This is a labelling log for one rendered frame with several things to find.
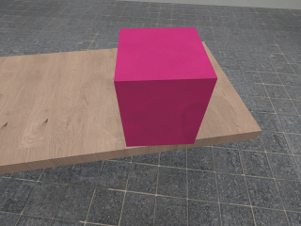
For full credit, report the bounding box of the carton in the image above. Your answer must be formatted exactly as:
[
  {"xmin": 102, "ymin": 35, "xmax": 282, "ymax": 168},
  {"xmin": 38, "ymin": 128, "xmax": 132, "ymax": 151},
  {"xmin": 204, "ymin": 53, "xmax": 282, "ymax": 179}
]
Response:
[{"xmin": 114, "ymin": 27, "xmax": 217, "ymax": 147}]

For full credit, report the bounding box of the table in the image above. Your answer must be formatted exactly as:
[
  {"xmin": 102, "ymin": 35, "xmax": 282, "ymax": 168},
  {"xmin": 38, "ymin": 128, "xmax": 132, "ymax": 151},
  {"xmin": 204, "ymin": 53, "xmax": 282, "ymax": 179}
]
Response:
[{"xmin": 0, "ymin": 41, "xmax": 261, "ymax": 174}]

